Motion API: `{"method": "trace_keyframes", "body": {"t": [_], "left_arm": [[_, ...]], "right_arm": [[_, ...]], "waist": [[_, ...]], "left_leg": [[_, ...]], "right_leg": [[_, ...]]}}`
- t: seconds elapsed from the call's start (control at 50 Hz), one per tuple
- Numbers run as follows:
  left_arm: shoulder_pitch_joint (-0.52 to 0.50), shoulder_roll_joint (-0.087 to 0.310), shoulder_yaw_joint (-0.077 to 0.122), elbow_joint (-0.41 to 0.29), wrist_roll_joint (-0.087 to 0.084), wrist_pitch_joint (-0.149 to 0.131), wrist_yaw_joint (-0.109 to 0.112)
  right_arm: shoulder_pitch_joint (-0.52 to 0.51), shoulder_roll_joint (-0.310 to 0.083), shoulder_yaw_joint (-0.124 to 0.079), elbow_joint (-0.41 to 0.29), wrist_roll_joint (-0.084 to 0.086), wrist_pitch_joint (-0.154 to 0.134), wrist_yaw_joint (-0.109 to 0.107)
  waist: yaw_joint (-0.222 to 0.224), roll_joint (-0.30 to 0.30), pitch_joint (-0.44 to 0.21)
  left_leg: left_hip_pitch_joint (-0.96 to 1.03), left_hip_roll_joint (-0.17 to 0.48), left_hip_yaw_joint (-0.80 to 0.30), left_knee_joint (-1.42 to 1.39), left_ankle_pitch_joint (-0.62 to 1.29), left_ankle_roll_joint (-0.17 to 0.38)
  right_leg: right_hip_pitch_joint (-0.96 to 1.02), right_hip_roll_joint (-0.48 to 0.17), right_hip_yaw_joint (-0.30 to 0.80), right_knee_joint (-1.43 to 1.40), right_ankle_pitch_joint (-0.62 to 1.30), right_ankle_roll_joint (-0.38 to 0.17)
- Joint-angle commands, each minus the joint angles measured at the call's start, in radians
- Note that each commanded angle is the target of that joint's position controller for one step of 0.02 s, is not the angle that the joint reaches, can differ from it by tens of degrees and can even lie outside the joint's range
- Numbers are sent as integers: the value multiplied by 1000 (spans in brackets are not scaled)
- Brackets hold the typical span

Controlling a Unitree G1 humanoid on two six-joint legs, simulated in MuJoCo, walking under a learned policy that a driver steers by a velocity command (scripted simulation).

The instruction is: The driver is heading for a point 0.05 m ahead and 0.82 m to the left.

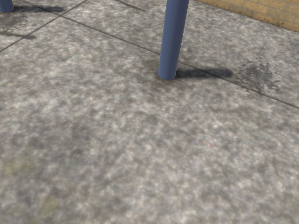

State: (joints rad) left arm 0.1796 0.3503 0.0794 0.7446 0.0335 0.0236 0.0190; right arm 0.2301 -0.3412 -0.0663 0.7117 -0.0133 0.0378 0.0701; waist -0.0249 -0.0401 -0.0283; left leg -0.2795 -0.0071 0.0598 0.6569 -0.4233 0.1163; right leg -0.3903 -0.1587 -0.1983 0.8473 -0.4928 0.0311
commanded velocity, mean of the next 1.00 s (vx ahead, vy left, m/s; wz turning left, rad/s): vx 0.94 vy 0.00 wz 0.99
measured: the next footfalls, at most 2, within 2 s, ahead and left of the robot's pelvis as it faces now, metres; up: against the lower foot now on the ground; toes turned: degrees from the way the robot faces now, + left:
right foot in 0.36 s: +0.45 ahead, -0.06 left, +0.00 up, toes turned +22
left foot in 0.84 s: +0.68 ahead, +0.36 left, +0.00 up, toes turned +50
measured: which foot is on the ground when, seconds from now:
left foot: down 0.00-0.38, up 0.40-0.82, down 0.84-1.00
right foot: up 0.00-0.34, down 0.36-0.82, up 0.84-1.00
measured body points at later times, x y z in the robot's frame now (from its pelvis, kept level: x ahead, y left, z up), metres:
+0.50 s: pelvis +0.33 +0.04 +0.00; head +0.35 +0.05 +0.45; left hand +0.35 +0.35 -0.09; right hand +0.51 -0.22 -0.12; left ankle +0.15 +0.07 -0.62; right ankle +0.41 -0.07 -0.72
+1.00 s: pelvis +0.66 +0.33 +0.00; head +0.68 +0.35 +0.45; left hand +0.55 +0.61 -0.09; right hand +0.92 +0.19 -0.13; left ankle +0.65 +0.33 -0.72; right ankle +0.79 +0.19 -0.63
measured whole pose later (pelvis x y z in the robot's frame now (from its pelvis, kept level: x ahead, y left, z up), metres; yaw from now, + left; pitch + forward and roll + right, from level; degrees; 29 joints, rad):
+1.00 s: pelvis +0.66 +0.33 +0.00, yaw +56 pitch +0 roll +1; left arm 0.13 0.24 0.01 0.67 0.06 -0.06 0.00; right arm 0.36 -0.32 -0.06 0.84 -0.02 -0.02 0.00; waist -0.01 0.00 0.08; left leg -0.25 -0.23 -0.01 0.53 -0.27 0.20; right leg -0.52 -0.13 0.08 1.27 -0.39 0.05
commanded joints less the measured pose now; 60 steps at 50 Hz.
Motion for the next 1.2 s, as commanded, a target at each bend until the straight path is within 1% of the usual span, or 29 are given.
{"method": "trace_keyframes", "body": {"t": [0.02,0.04,0.08,0.18,0.28,0.32,0.34,0.36,0.38,0.4,0.42,0.44,0.46,0.5,0.54,0.62,0.7,0.76,0.8,0.82,0.84,0.86,0.88,0.9,0.92,0.98,1.04,1.14,1.2], "left_arm": [[-310,18,-26,-238,18,-39,-22],[-267,69,-13,-203,23,-57,-29],[-177,102,-3,-138,26,-58,-38],[-292,37,-19,-160,-3,-37,-50],[-409,17,-33,-217,-25,-47,-59],[-311,26,-30,-205,-34,-53,-48],[-156,70,-13,-162,-33,-57,-35],[107,127,15,-88,-31,-62,-14],[356,212,42,-46,-9,-73,10],[357,290,50,-45,24,-78,12],[149,189,34,-82,21,-78,9],[52,98,15,-98,18,-77,8],[66,53,6,-71,17,-74,4],[106,13,-10,-16,17,-83,5],[147,-20,-19,31,3,-105,-9],[130,2,-17,63,1,-143,-16],[193,49,-6,107,-5,-149,-10],[236,136,8,102,-4,-120,-1],[173,195,24,72,0,-83,2],[145,181,22,53,3,-72,-4],[135,87,8,38,10,-72,-20],[176,44,-10,-96,-4,-96,-25],[70,84,-13,-127,-4,-123,-22],[52,70,-22,-126,-10,-136,-21],[29,58,-30,-124,2,-133,-17],[64,45,-36,-96,47,-75,-21],[-121,12,-51,-176,30,-59,-32],[-273,4,-62,-239,-1,-70,-43],[-203,45,-48,-232,-6,-76,-31]], "right_arm": [[167,-192,-39,-18,-25,-22,-60],[148,-185,-39,-21,-23,-32,-66],[137,-163,-36,-21,-21,-56,-66],[252,-130,-35,46,-2,-91,-57],[274,-135,-44,80,3,-103,-66],[215,-142,-44,79,6,-106,-70],[168,-183,-53,75,6,-113,-65],[118,-209,-60,74,2,-119,-56],[101,-145,-47,61,-2,-134,-51],[155,17,-9,4,32,-136,-47],[153,-29,-1,15,26,-123,-53],[112,-70,-10,34,4,-110,-48],[67,-81,-11,45,-16,-100,-38],[19,-31,-4,29,-30,-80,-13],[-47,21,14,-7,-24,-57,9],[-180,24,31,-96,-20,-44,32],[-335,9,42,-142,-25,-44,55],[-241,-18,32,-106,-9,-50,30],[83,-88,-5,-19,-4,-50,1],[277,-138,-38,57,-3,-50,-22],[184,-198,-72,56,23,-38,-49],[100,-311,-81,-6,-20,-25,-44],[180,-279,-83,-11,-22,-22,-56],[167,-236,-77,24,-14,-35,-64],[145,-196,-67,40,-8,-54,-71],[76,-124,-32,29,6,-101,-79],[105,-123,-31,33,3,-122,-66],[193,-143,-46,65,19,-130,-53],[174,-175,-54,71,19,-123,-67]], "waist": [[-98,231,156],[-70,183,137],[-35,134,98],[-70,86,125],[-89,152,142],[-18,154,119],[60,140,45],[195,73,-85],[294,-31,-259],[197,-409,-375],[97,-350,-249],[73,-219,-124],[79,-88,-56],[50,-79,30],[33,-65,102],[-21,-41,152],[5,40,218],[-53,-20,100],[-210,-71,-70],[-272,-26,-153],[-174,197,-77],[-47,294,-202],[-108,99,-239],[-66,31,-89],[-19,-32,0],[71,-52,59],[33,-15,137],[-52,52,109],[-12,72,47]], "left_leg": [[259,329,-808,-536,-426,209],[269,294,-725,-513,-316,196],[261,206,-587,-501,-156,169],[293,140,-500,-507,113,179],[243,142,-510,-468,330,158],[172,144,-506,-423,517,118],[110,119,-478,-302,718,92],[9,43,-411,-17,818,57],[-163,-52,-350,352,627,37],[-382,-169,-295,647,-130,23],[-434,-89,-254,740,4,43],[-442,-22,-207,736,101,43],[-436,31,-175,707,150,37],[-424,77,-163,663,164,13],[-483,108,-159,645,185,-1],[-527,131,-136,520,343,-4],[-386,72,52,209,421,54],[-213,-49,156,144,332,93],[128,-105,119,118,204,127],[419,-116,44,22,173,152],[531,-8,-173,-49,90,165],[734,223,-751,-217,63,349],[711,249,-863,-348,2,352],[557,242,-818,-401,38,318],[396,197,-729,-407,124,286],[123,80,-540,-405,297,254],[-40,28,-507,-494,285,244],[59,15,-486,-465,618,157],[150,18,-489,-330,887,94]], "right_leg": [[-704,68,228,317,46,26],[-652,62,234,265,144,29],[-515,53,217,197,214,42],[-464,95,209,11,356,50],[-277,132,206,-196,396,32],[-48,156,204,-262,364,7],[179,197,173,-261,290,-8],[490,185,173,-248,245,-27],[783,13,346,-245,-48,-47],[868,-244,863,-516,-512,-81],[666,-265,1043,-643,-532,-89],[540,-246,899,-610,-435,-108],[454,-208,728,-582,-267,-129],[322,-155,521,-615,-84,-118],[281,-167,406,-655,39,-115],[231,-156,137,-728,333,-89],[271,-82,-88,-791,662,-77],[452,-101,-131,-550,1442,-68],[410,-138,-97,-131,1604,-90],[236,-114,-77,189,1359,-76],[-65,84,-53,555,263,-37],[-421,179,89,823,3,13],[-468,141,246,789,82,0],[-471,94,261,675,117,-7],[-410,55,264,565,123,-3],[-250,11,263,390,70,30],[-226,17,215,146,208,61],[-100,101,196,-183,591,17],[97,165,202,-307,521,-15]]}}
